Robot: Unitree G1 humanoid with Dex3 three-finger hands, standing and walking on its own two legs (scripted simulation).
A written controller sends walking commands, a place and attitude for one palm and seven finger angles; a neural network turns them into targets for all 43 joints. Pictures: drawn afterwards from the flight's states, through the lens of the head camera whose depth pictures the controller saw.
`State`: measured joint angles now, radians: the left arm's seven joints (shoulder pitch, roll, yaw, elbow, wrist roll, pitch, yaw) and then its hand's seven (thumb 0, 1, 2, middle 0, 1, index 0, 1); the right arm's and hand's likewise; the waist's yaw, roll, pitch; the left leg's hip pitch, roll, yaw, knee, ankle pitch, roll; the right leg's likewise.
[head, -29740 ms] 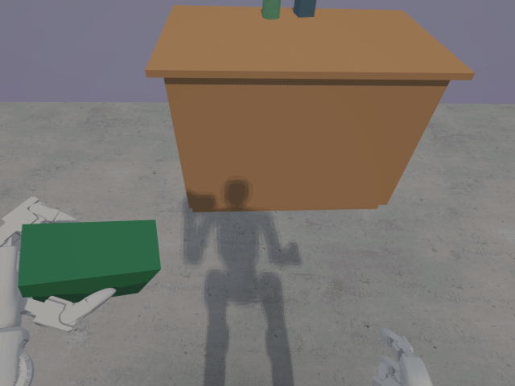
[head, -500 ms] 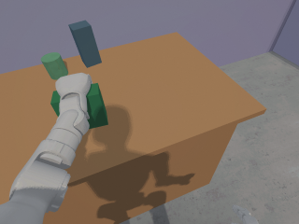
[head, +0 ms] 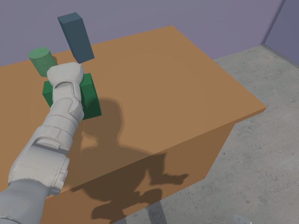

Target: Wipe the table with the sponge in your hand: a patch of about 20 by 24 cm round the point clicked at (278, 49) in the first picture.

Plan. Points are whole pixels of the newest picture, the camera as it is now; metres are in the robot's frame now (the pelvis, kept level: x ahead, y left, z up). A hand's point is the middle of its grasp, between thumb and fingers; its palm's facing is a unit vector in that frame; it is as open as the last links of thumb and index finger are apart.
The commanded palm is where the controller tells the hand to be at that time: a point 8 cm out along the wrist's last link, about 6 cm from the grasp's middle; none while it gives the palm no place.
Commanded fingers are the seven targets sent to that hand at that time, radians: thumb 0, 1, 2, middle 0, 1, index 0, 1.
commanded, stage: wipe back along the third lane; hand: left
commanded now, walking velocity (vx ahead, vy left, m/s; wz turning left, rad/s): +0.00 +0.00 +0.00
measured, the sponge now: (77, 104) +0.45 +0.23 +0.07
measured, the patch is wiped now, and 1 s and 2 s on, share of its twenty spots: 1.00 1.00 1.00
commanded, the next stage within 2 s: slide back across to the middle lane in 1.62 s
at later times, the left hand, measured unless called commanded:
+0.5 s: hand (72, 97) +0.43 +0.22 +0.12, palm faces +0.03 -0.03 -1.00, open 10.1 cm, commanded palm +0.38 +0.21 +0.15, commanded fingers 0.00 0.10 1.30 -1.20 -1.60 -1.20 -1.60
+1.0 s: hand (75, 109) +0.38 +0.20 +0.12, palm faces +0.08 -0.06 -1.00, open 10.1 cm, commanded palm +0.33 +0.19 +0.15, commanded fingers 0.00 0.10 1.30 -1.20 -1.60 -1.20 -1.60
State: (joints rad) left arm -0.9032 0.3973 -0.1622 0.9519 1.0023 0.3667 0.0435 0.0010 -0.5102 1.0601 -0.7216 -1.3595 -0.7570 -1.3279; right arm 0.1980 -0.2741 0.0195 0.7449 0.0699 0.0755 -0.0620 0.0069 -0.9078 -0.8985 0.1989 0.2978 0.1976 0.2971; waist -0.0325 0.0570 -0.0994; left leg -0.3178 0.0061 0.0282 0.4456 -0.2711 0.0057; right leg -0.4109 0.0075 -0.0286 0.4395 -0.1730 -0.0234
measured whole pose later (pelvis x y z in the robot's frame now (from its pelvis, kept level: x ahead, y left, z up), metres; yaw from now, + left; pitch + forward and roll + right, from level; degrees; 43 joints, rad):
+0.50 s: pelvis +0.02 +0.01 +0.00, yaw +0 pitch +5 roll +0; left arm -0.67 0.32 -0.27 0.60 0.97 0.54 0.06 -0.01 -0.48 1.06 -0.68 -1.41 -0.71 -1.38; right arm 0.11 -0.28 0.02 0.70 0.09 0.14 -0.04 0.01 -0.91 -0.90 0.20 0.30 0.20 0.30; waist 0.03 0.08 -0.11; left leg -0.22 0.00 0.03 0.42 -0.29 0.02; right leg -0.32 0.00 -0.02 0.42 -0.20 -0.01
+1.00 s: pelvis +0.02 +0.01 +0.00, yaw +1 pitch +2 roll +0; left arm -0.49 0.27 -0.38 0.30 1.00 0.66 0.01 0.00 -0.48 1.06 -0.67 -1.41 -0.71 -1.38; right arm 0.02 -0.26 0.06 0.66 0.09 0.17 0.02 0.01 -0.91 -0.90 0.20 0.30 0.20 0.30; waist 0.08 0.09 -0.10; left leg -0.16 -0.01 0.02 0.46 -0.33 0.02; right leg -0.26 -0.01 -0.04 0.47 -0.24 -0.01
